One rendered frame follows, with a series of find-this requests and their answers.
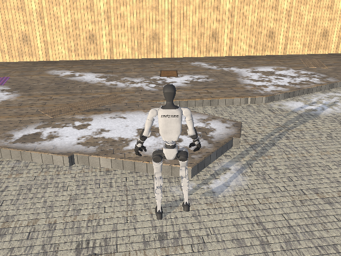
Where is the right robot upper arm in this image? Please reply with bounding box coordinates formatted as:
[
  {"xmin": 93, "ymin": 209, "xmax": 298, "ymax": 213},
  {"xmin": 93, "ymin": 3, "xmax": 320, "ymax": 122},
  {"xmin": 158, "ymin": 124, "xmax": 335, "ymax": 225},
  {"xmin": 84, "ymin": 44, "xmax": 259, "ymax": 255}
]
[{"xmin": 181, "ymin": 107, "xmax": 196, "ymax": 136}]

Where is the robot left foot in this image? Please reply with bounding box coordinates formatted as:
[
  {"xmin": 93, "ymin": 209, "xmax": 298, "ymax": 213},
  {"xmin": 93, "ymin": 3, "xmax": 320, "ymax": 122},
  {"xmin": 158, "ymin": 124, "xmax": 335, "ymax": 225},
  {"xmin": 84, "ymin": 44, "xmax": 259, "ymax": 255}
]
[{"xmin": 155, "ymin": 206, "xmax": 163, "ymax": 220}]

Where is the right robot forearm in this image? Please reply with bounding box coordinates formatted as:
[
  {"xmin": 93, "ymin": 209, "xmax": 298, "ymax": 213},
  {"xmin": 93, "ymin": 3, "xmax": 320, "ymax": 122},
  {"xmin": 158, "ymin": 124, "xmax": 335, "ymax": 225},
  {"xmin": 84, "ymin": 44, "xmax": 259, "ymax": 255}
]
[{"xmin": 190, "ymin": 127, "xmax": 200, "ymax": 145}]

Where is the robot foot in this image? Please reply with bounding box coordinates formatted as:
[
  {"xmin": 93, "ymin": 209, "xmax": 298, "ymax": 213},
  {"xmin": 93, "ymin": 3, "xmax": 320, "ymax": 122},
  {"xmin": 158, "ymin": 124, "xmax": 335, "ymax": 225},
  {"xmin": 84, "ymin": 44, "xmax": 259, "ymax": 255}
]
[
  {"xmin": 155, "ymin": 206, "xmax": 163, "ymax": 220},
  {"xmin": 182, "ymin": 202, "xmax": 190, "ymax": 212}
]

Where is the left robot upper arm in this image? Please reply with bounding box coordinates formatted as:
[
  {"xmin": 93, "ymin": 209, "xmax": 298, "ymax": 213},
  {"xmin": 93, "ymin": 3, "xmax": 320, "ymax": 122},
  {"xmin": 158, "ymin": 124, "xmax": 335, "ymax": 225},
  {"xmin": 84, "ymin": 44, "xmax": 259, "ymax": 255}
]
[{"xmin": 143, "ymin": 108, "xmax": 159, "ymax": 137}]

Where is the left robot hand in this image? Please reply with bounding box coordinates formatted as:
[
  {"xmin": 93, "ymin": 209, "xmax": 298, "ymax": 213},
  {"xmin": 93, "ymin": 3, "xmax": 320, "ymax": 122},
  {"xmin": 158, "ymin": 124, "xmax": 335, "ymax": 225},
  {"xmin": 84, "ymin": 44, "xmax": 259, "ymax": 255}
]
[{"xmin": 134, "ymin": 145, "xmax": 147, "ymax": 156}]

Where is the right robot hand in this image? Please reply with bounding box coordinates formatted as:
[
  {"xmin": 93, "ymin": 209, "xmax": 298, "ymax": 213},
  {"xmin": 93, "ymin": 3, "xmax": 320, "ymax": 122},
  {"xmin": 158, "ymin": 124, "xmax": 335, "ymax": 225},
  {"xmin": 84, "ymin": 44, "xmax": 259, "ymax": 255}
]
[{"xmin": 189, "ymin": 142, "xmax": 201, "ymax": 152}]

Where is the left robot forearm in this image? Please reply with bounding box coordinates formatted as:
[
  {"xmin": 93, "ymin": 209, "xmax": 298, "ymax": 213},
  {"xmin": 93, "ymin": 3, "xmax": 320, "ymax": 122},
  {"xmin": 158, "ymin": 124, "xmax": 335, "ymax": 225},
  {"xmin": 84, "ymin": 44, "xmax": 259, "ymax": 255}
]
[{"xmin": 136, "ymin": 129, "xmax": 147, "ymax": 147}]

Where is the robot right foot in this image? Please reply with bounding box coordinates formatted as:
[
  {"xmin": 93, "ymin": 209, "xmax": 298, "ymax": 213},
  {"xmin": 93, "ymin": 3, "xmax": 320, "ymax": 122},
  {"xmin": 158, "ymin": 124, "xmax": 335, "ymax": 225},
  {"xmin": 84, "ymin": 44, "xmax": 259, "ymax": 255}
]
[{"xmin": 182, "ymin": 202, "xmax": 190, "ymax": 212}]

